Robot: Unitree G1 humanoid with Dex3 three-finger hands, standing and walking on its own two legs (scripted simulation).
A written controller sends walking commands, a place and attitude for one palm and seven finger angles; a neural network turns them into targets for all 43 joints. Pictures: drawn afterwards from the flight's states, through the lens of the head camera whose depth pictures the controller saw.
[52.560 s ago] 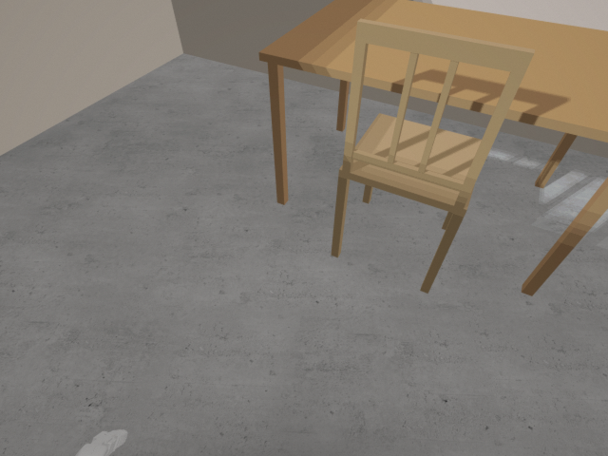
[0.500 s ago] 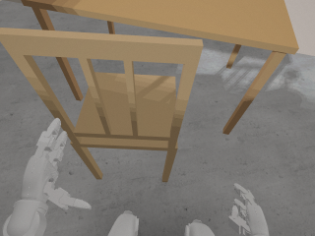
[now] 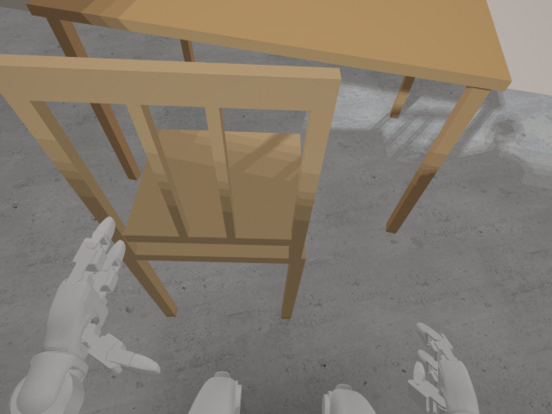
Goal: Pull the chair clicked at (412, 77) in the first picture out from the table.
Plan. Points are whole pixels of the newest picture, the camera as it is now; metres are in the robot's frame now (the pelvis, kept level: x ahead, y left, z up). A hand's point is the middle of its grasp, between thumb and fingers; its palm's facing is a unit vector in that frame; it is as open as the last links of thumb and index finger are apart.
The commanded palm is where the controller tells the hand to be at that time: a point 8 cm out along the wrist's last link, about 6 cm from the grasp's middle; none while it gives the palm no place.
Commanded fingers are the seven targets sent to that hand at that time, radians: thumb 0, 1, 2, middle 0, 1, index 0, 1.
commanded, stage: raise the hand toward the chair's back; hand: left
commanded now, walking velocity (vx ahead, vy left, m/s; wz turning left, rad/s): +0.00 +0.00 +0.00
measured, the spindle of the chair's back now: (166, 182) +0.46 +0.21 +0.03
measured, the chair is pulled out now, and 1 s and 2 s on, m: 0.30 0.30 0.30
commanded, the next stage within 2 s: aim the fingers beside a spindle in 0.02 s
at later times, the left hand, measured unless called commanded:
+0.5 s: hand (144, 296) +0.26 +0.19 +0.04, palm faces +0.04 -1.00 -0.07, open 16.9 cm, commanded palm +0.24 +0.24 +0.04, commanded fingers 0.00 -0.50 0.30 -0.06 -0.08 -0.06 -0.08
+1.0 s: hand (163, 292) +0.28 +0.18 +0.01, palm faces +0.01 -1.00 -0.06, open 16.9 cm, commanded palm +0.26 +0.23 +0.02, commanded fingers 0.00 -0.50 0.30 -0.06 -0.08 -0.06 -0.08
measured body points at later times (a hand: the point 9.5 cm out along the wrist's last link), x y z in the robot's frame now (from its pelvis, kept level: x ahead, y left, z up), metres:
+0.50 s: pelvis +0.00 -0.01 -0.01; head +0.08 +0.00 +0.44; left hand +0.25 +0.24 +0.05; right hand +0.18 -0.25 -0.08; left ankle +0.03 +0.13 -0.65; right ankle +0.01 -0.15 -0.65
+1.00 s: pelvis +0.00 -0.01 -0.02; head +0.09 +0.00 +0.42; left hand +0.27 +0.23 +0.02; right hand +0.18 -0.25 -0.11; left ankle +0.03 +0.13 -0.65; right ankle +0.01 -0.15 -0.65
